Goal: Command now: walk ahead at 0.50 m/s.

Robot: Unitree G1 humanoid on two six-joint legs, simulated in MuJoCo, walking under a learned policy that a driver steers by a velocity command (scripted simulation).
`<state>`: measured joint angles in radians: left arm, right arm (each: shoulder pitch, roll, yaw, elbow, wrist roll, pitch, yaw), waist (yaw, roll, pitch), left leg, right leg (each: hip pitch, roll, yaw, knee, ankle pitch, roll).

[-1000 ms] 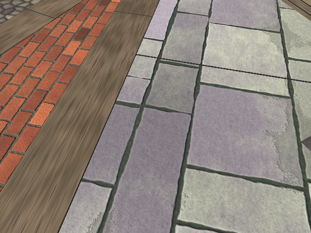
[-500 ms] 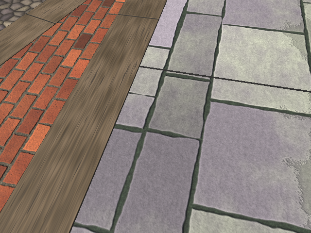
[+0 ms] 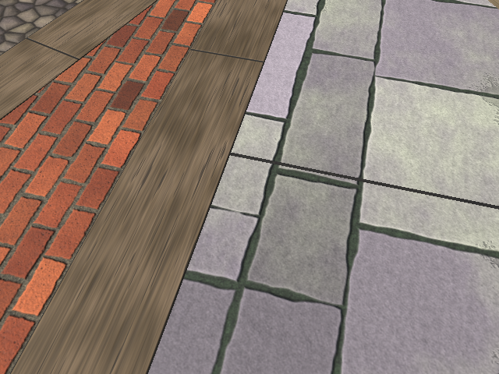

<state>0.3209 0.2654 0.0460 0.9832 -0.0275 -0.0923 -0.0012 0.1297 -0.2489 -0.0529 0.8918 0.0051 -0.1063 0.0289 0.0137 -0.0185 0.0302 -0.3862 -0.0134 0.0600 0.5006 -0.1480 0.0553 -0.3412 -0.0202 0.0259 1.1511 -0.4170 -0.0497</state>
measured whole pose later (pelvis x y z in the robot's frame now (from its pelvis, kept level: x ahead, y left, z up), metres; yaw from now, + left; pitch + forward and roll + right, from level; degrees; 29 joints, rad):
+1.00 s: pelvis +0.57 -0.03 -0.01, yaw -6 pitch +3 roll -1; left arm 0.42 0.25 0.07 1.00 -0.02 -0.05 0.02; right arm -0.02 -0.23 -0.05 0.83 0.00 -0.12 0.02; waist 0.07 0.00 0.02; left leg -0.49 0.02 0.02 0.52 -0.07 0.04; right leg -0.06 0.01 0.05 0.61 -0.49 -0.02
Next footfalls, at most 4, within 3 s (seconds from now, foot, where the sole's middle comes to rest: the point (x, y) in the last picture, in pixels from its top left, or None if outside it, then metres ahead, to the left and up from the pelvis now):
0.42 right None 0.42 -0.15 -0.77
0.98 left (230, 277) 0.74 0.08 -0.77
1.50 right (337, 226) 0.93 -0.25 -0.77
2.04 left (314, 137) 1.33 -0.21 -0.77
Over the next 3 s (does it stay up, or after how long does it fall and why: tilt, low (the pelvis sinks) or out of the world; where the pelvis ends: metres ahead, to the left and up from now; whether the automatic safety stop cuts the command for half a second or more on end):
stays up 1.57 -0.50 0.01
